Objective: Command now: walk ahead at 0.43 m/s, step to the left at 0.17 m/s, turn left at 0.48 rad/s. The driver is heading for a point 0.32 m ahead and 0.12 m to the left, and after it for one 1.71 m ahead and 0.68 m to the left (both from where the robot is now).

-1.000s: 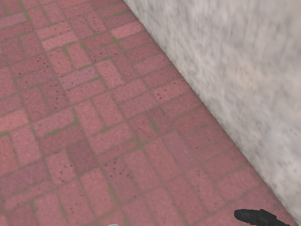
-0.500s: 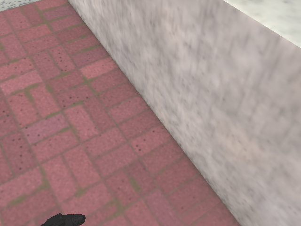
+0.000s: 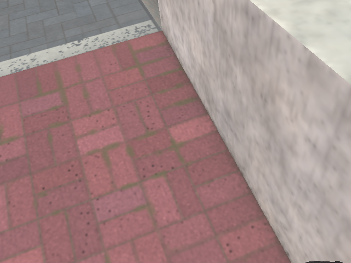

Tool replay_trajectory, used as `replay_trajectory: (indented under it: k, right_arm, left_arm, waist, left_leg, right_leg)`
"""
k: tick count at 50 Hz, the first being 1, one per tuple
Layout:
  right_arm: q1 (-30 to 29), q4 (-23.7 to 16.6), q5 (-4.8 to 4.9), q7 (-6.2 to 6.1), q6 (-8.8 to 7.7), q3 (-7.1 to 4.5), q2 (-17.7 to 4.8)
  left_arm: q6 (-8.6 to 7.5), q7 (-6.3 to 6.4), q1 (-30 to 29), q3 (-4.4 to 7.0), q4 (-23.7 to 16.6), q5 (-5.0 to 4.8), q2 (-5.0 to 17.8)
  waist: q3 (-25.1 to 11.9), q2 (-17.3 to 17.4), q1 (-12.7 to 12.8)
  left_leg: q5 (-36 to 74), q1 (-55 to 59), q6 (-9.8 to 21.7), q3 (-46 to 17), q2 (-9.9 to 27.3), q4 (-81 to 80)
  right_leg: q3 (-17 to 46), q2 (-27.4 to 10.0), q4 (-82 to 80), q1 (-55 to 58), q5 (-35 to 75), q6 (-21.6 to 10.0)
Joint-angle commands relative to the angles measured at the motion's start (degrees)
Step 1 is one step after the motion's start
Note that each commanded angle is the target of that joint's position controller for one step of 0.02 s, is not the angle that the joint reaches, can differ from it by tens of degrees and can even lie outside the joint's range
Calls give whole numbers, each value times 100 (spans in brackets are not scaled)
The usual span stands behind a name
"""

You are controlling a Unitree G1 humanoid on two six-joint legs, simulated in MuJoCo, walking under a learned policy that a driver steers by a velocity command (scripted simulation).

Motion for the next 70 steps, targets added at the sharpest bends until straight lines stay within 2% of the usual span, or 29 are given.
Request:
replay_trajectory:
  k: [1, 4, 6, 9, 10, 11, 12, 13, 14, 16, 22, 30, 34, 36, 37, 38, 39, 40, 44, 47, 54, 57, 58, 59, 60, 61, 63, 65, 70]
  right_arm:
    - [-807, -758, 30, 49, -78, 5, -30]
    - [-1059, -959, 58, 157, -99, 62, 124]
    - [-747, -965, 60, 199, -119, 16, 52]
    - [1198, -451, 154, 103, -150, -442, -742]
    - [1983, -122, 149, 12, -84, -675, -1186]
    - [1790, 33, 112, -76, -89, -715, -1740]
    - [1720, -229, 65, -144, -219, -651, -2009]
    - [1741, -189, 74, -122, -399, -596, -1553]
    - [1625, -54, 27, -106, -542, -505, -1298]
    - [1066, 13, -33, -28, -658, -386, -879]
    - [1615, 466, 69, -226, -688, -243, -606]
    - [2540, 1048, 149, -544, -455, -165, -458]
    - [1908, 995, 142, -561, -450, -214, -850]
    - [850, 615, -89, -440, -613, -176, -835]
    - [2119, 652, -103, -386, -639, 16, 190]
    - [2075, 669, 152, -263, -633, -88, -502]
    - [1130, 502, 201, -238, -616, -220, -836]
    - [772, 353, 152, -249, -638, -166, -679]
    - [831, 201, 243, -148, -565, -12, -7]
    - [594, -110, 238, -128, -460, 90, 53]
    - [-693, -498, 174, -33, -500, 144, -158]
    - [838, -24, 115, -27, -520, -214, -699]
    - [1910, 235, 106, -79, -471, -410, -1170]
    - [2160, 255, 121, -148, -397, -522, -1824]
    - [2247, 270, 133, -177, -451, -386, -1277]
    - [1833, 400, 65, -200, -571, -299, -1126]
    - [1127, 517, -29, -157, -662, -134, -548]
    - [804, 653, -103, -84, -744, -24, -59]
    - [973, 1068, -182, -181, -835, -59, -198]
  left_arm:
    - [92, 110, 337, 314, -268, -58, 1061]
    - [235, 128, 274, 411, -297, -92, 1241]
    - [285, 105, -195, 484, -429, -123, 1533]
    - [281, 8, -686, 646, -558, -309, 2156]
    - [163, -16, -745, 558, -699, -367, 1869]
    - [30, -82, -776, 185, -1032, 87, 496]
    - [-277, -147, -517, 143, -1446, 37, 414]
    - [-482, -141, -1441, 261, -1640, -196, 959]
    - [-586, -119, -1709, 235, -1671, -219, 842]
    - [-478, -33, -1479, 214, -1533, -40, 795]
    - [-162, -214, -2084, 73, -1761, 89, 484]
    - [-225, -329, -4201, -48, -2452, -85, 255]
    - [-277, -329, -2928, 318, -2230, -123, 949]
    - [-200, -215, -374, 514, -1702, -127, 1485]
    - [-161, -265, -193, 479, -1391, -95, 1451]
    - [-45, -149, -523, 448, -1645, -113, 1026]
    - [-33, -31, -975, 385, -1607, -138, 724]
    - [-59, -11, -1149, 350, -1371, -123, 652]
    - [-262, -214, -989, 213, -793, -33, 95]
    - [-282, -266, -1034, 291, -592, -54, 543]
    - [-150, -244, -484, 448, -371, -235, 1487]
    - [-76, -268, -413, 288, -296, -240, 1352]
    - [-96, -265, -557, 160, -476, -131, 1112]
    - [-174, -351, -103, -101, -788, -101, 362]
    - [-240, -409, -541, 66, -629, -277, 889]
    - [-267, -392, -1195, 135, -905, -451, 953]
    - [-234, -324, -1240, 73, -964, -288, 705]
    - [-47, -358, -738, 116, -818, -344, 587]
    - [252, -346, -1176, 56, -1105, -283, 366]
  waist:
    - [482, -1338, 117]
    - [733, -1513, 117]
    - [575, -1644, -260]
    - [-705, -1974, -1339]
    - [-1039, -1450, -1696]
    - [-699, 872, -895]
    - [-2436, 1703, -557]
    - [-1941, 647, -918]
    - [-1087, 107, -728]
    - [-514, -566, -172]
    - [-81, -408, -150]
    - [-45, 448, -779]
    - [-1141, 1269, 162]
    - [-2708, 513, 1360]
    - [-3278, -2090, 260]
    - [-2954, -2267, 498]
    - [-1280, -1473, 537]
    - [-415, -655, 268]
    - [31, -656, -193]
    - [295, -871, -393]
    - [315, -944, 48]
    - [-666, -998, -812]
    - [-1373, -458, -1277]
    - [-2398, 1358, -887]
    - [-2368, 321, -1151]
    - [-1033, 105, -962]
    - [-353, -135, -428]
    - [-314, 224, -16]
    - [180, -78, 85]
  left_leg:
    - [-377, -719, -20, 412, 231, -292]
    - [-1237, -524, 170, 782, 388, -845]
    - [-2125, 811, 485, 1290, 105, -1586]
    - [-1914, 3843, 937, 1638, -837, -2977]
    - [-1341, 5374, 1206, 830, -863, -4037]
    - [-551, 5899, 1534, -1306, 49, -4291]
    - [-1962, 6836, 2470, -4562, 1109, -6070]
    - [-2958, 6616, 2259, -5102, 1297, -6934]
    - [-2900, 5977, 2061, -4542, 1305, -6767]
    - [-1090, 4369, 1655, -2903, 755, -6227]
    - [251, 3954, 1331, -1534, 135, -6482]
    - [2524, 5315, 876, -1645, 299, -6582]
    - [6744, 5283, 672, -1708, 290, -5133]
    - [4596, 4016, 645, -1487, -73, -2714]
    - [-2883, 1977, 330, -1576, -1098, -1234]
    - [-2577, 1292, 172, -1284, -887, -104]
    - [-1980, 964, 61, -758, -592, 255]
    - [-1513, 990, 126, -448, -332, 355]
    - [-1011, 1542, 362, -203, 164, 371]
    - [-849, 1140, 180, -216, 248, -264]
    - [-1085, 2212, 163, 812, 192, -3564]
    - [-849, 4641, 551, 1280, -509, -4329]
    - [-728, 6397, 845, 234, 99, -4321]
    - [-2879, 7763, 1911, -3166, 1864, -5758]
    - [-4123, 7413, 1926, -4502, 2125, -6770]
    - [-3382, 6582, 1629, -3659, 2060, -6732]
    - [-1708, 5231, 1276, -1872, 1593, -6579]
    - [-1063, 4612, 1076, -877, 1307, -6784]
    - [-260, 4195, 993, 510, 1225, -7215]
  right_leg:
    - [360, -1476, -814, 564, 1932, -1167]
    - [47, -1679, -972, 839, 2085, -1137]
    - [-426, -1560, -636, 369, 4290, -1102]
    - [-526, -1400, 1693, -15, 7760, -1180]
    - [-295, -1091, 3371, -1094, 5513, -858]
    - [172, -207, 5597, -3199, -770, -497]
    - [1692, 379, 7124, -4273, -1142, -480]
    - [1812, 437, 7754, -4981, -326, -583]
    - [1732, 247, 7625, -5379, 109, -763]
    - [1752, -131, 7090, -4507, 727, -779]
    - [1094, 49, 6303, -4972, 1300, -557]
    - [506, 859, 3155, -4927, 1420, -396]
    - [466, 1399, 2207, -1915, 712, -905]
    - [2040, -63, 1595, 1672, 573, -1571]
    - [4671, -1711, 1443, 3587, 990, -2526]
    - [6320, -2012, 136, 2782, -999, -2787]
    - [5281, -1597, -176, 1428, -1475, -2522]
    - [4381, -1368, -344, 364, -801, -2214]
    - [1790, -527, -626, -943, 1164, -1702]
    - [1437, -642, -1008, -1324, 1062, -1885]
    - [943, -960, -1273, -662, 1342, -1808]
    - [312, -666, 887, -716, 4278, -1496]
    - [171, -321, 2614, -1917, 3419, -1161]
    - [612, 556, 4844, -3790, -575, -771]
    - [1715, 657, 5997, -4426, -1002, -794]
    - [1718, 423, 6517, -5114, -600, -848]
    - [1494, -29, 6408, -4835, 390, -856]
    - [1614, -106, 6688, -4360, 896, -860]
    - [1664, 133, 6837, -5087, 1433, -647]
Keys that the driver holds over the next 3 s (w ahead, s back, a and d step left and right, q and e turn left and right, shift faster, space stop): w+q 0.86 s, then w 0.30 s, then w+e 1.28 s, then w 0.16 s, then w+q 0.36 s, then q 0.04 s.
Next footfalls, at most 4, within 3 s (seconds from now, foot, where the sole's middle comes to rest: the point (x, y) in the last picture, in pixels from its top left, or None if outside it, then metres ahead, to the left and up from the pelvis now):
0.20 left None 0.26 0.18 -0.72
0.70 right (161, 220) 0.64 0.17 -0.66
1.14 left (63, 215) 0.66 0.55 -0.63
1.68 right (86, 132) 1.03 0.52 -0.58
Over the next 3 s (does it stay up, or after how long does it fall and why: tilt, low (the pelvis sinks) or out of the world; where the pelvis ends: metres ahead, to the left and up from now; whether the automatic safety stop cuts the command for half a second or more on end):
stays up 1.53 0.55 0.25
